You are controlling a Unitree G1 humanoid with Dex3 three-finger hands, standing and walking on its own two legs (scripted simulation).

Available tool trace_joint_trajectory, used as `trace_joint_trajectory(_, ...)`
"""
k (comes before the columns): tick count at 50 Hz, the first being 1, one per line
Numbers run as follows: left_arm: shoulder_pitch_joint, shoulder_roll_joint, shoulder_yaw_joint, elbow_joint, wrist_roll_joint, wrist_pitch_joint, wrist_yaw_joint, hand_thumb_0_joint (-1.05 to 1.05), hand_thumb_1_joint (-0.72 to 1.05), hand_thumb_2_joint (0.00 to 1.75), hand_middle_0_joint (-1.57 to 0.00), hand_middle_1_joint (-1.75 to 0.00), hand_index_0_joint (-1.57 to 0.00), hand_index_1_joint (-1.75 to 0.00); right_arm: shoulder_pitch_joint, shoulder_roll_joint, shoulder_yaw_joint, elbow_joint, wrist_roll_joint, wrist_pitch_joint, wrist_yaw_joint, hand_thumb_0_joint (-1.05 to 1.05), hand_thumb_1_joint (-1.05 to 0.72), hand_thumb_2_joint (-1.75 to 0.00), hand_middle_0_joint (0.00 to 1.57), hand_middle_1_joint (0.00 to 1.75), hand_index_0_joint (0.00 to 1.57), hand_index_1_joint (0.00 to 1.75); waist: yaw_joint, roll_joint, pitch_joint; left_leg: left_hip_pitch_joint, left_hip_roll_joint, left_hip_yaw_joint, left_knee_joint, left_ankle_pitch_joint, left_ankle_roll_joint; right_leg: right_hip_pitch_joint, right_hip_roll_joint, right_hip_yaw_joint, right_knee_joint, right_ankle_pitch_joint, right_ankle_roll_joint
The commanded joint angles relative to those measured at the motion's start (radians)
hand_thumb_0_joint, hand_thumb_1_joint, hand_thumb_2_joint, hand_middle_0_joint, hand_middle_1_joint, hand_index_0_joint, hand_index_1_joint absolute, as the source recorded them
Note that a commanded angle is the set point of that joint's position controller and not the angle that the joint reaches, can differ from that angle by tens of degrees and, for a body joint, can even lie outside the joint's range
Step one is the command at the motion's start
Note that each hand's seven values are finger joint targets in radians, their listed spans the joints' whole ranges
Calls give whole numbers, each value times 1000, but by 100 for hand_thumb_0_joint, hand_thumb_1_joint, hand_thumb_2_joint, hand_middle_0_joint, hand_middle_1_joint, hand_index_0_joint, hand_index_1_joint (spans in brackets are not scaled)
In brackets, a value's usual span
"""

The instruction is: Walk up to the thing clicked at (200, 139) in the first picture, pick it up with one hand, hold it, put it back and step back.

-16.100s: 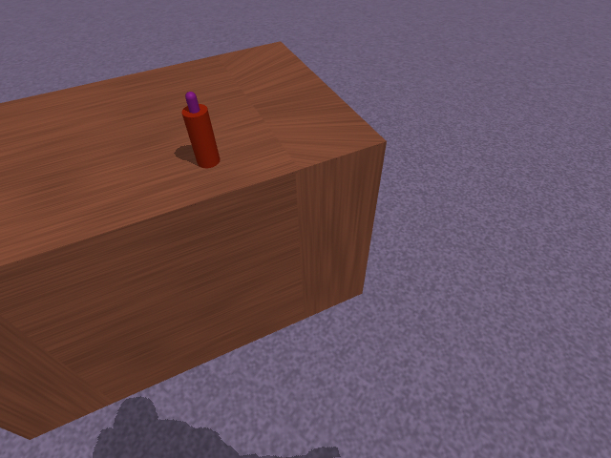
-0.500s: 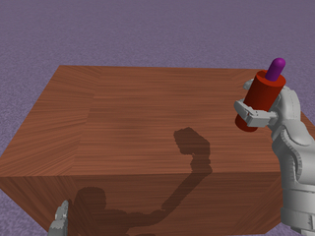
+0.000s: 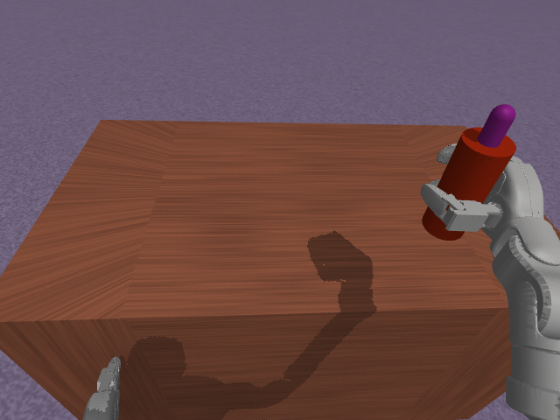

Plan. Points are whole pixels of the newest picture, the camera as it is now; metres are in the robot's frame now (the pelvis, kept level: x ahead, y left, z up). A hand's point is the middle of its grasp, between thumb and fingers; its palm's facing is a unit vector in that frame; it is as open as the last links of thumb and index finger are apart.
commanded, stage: hold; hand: right
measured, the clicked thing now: (470, 175) +0.33 -0.19 +0.24
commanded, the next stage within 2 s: crouch in 1.92 s
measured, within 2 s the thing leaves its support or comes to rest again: neither
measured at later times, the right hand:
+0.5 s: hand (455, 192) +0.33 -0.18 +0.22, palm faces +0.15 +0.99 -0.02, open 7.6 cm
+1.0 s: hand (450, 198) +0.33 -0.17 +0.22, palm faces +0.15 +0.99 -0.02, open 7.6 cm
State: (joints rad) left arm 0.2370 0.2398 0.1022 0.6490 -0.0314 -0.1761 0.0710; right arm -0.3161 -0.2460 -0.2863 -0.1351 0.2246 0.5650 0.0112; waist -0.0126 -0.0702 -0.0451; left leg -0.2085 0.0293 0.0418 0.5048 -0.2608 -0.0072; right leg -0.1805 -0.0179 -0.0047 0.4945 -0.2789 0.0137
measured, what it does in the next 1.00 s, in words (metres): stands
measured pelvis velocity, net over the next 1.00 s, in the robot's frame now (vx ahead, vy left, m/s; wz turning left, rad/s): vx -0.01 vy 0.00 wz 0.00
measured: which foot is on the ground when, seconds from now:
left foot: down 0.00-1.00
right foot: down 0.00-1.00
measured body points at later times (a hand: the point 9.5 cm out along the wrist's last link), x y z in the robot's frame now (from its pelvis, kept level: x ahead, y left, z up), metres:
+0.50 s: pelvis +0.00 +0.00 +0.00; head -0.03 +0.03 +0.45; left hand +0.16 +0.26 -0.08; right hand +0.32 -0.23 +0.22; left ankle +0.01 +0.12 -0.74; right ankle -0.01 -0.13 -0.74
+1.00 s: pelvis -0.01 +0.00 +0.00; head -0.04 +0.03 +0.45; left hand +0.16 +0.26 -0.08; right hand +0.31 -0.22 +0.22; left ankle +0.01 +0.12 -0.74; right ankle -0.01 -0.13 -0.74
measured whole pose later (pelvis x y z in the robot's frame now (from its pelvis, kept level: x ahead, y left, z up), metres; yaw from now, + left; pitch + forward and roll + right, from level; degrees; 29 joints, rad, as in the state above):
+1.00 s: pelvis -0.01 +0.00 +0.00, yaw +0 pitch -3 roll +0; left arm 0.23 0.24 0.10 0.66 -0.03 -0.19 0.08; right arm -0.30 -0.24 -0.27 -0.15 0.22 0.56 0.00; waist -0.01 -0.07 -0.04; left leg -0.21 0.03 0.04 0.51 -0.26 0.00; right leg -0.18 -0.02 0.00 0.50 -0.28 0.02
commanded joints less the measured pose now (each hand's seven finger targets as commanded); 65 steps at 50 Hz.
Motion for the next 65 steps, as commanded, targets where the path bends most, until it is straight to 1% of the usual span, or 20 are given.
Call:
trace_joint_trajectory(1,-146,123,41,-171,-5,-63,11,0,-55,5,-5,-5,-5,-5,-438,-200,-60,-287,13,-97,-3,0,-45,-134,136,145,138,145,-1,48,-229,42,-19,24,-62,259,4,97,20,2,-40,266,-28)
trace_joint_trajectory(6,-146,120,35,-159,-4,-69,19,0,-55,5,-5,-6,-5,-6,-455,-197,-49,-280,11,-84,-3,0,-44,-134,135,145,138,145,7,43,-199,25,-18,20,-75,213,1,83,24,0,-49,207,-31)
trace_joint_trajectory(15,-126,114,41,-147,-4,-63,8,0,-55,6,-5,-5,-5,-5,-446,-236,-96,-296,18,-89,0,0,-43,-134,135,145,138,145,-5,44,-213,32,-19,24,-72,221,3,76,24,1,-46,220,-30)
trace_joint_trajectory(19,-151,103,26,-151,-6,-69,5,0,-55,5,-5,-5,-5,-5,-448,-196,-55,-302,18,-88,3,0,-43,-134,135,146,138,146,-7,29,-214,37,-19,22,-64,245,4,82,20,3,-42,251,-27)
trace_joint_trajectory(20,-149,134,53,-161,-5,-67,11,0,-55,5,-5,-5,-5,-5,-440,-205,-63,-285,17,-86,2,0,-44,-135,136,146,139,146,4,44,-233,41,-21,23,-63,248,5,94,18,5,-44,256,-27)
trace_joint_trajectory(23,-161,116,25,-165,-4,-73,10,0,-55,5,-5,-5,-5,-5,-467,-186,-37,-290,13,-85,4,0,-42,-134,135,145,138,145,4,47,-221,37,-23,27,-67,224,6,88,16,10,-49,235,-28)
trace_joint_trajectory(24,-180,143,50,-172,-4,-78,14,0,-55,5,-5,-5,-5,-5,-451,-194,-48,-272,15,-84,2,0,-43,-134,135,145,138,145,-1,48,-216,39,-25,30,-66,211,6,84,14,13,-52,226,-25)
trace_joint_trajectory(28,-128,106,22,-158,-2,-73,13,0,-55,5,-5,-5,-5,-6,-442,-208,-68,-264,12,-91,0,0,-45,-133,134,144,137,144,1,50,-204,38,-20,25,-74,198,3,74,21,3,-51,201,-28)
trace_joint_trajectory(30,-114,150,66,-163,0,-74,20,0,-55,5,-5,-5,-5,-5,-429,-218,-78,-252,12,-88,-3,0,-45,-134,136,145,138,145,12,73,-227,35,-21,24,-72,216,2,93,21,2,-47,212,-30)
trace_joint_trajectory(34,-116,96,22,-157,-5,-68,9,0,-55,5,-5,-5,-5,-5,-424,-216,-85,-280,19,-96,-4,0,-45,-132,135,144,138,144,-10,61,-198,42,-16,20,-74,228,-1,65,27,-4,-41,219,-31)
trace_joint_trajectory(38,-153,127,44,-156,-1,-73,12,0,-55,5,-5,-5,-5,-6,-446,-188,-43,-294,13,-95,-3,0,-43,-134,135,145,138,145,10,49,-181,14,-18,16,-87,148,2,60,24,1,-59,136,-32)
trace_joint_trajectory(42,-158,127,38,-184,0,-77,17,0,-55,5,-5,-5,-5,-5,-421,-195,-61,-292,15,-99,-7,0,-43,-132,133,143,136,143,1,73,-227,46,-17,21,-71,210,-1,79,23,3,-41,202,-32)
trace_joint_trajectory(45,-150,99,18,-158,0,-74,19,0,-55,5,-5,-5,-5,-5,-415,-199,-64,-277,12,-100,-13,0,-42,-131,133,142,136,142,-3,54,-207,39,-18,21,-78,170,0,67,25,1,-50,162,-32)
trace_joint_trajectory(47,-153,124,41,-162,-1,-74,21,0,-55,5,-5,-5,-5,-5,-424,-212,-70,-292,12,-107,-13,0,-42,-131,133,142,136,142,-7,41,-214,40,-20,23,-76,175,3,65,22,4,-55,171,-28)
trace_joint_trajectory(48,-145,99,16,-162,-1,-74,18,0,-55,5,-5,-5,-5,-5,-437,-186,-45,-293,11,-108,-12,0,-42,-131,133,142,136,142,0,42,-198,28,-20,22,-75,173,3,64,22,2,-53,167,-28)
trace_joint_trajectory(51,-136,139,60,-171,-1,-74,24,0,-55,5,-5,-5,-5,-5,-424,-205,-64,-288,13,-108,-13,0,-43,-131,133,142,136,142,7,63,-221,39,-19,22,-73,207,0,83,23,2,-44,198,-31)
trace_joint_trajectory(54,-115,85,10,-136,0,-70,19,0,-55,6,-5,-5,-5,-6,-439,-193,-51,-282,9,-104,-14,0,-42,-131,133,142,135,142,7,49,-189,21,-15,16,-78,185,0,66,28,-4,-45,169,-32)
trace_joint_trajectory(57,-144,152,72,-153,-3,-76,23,0,-55,5,-5,-5,-5,-5,-397,-200,-62,-263,14,-96,-10,0,-42,-131,133,142,135,142,4,49,-194,27,-23,24,-71,199,2,69,21,3,-49,194,-27)
trace_joint_trajectory(59,-139,116,35,-152,-1,-72,15,0,-55,5,-5,-5,-5,-6,-407,-191,-54,-279,9,-97,-8,0,-42,-130,132,141,135,141,-2,36,-187,28,-25,27,-72,176,6,60,17,5,-55,179,-23)
trace_joint_trajectory(65,-156,122,43,-173,0,-76,19,0,-55,6,-5,-5,-5,-6,-428,-187,-51,-277,10,-97,-15,0,-42,-132,134,143,136,143,5,77,-213,39,-19,21,-77,188,-2,68,23,3,-47,177,-33)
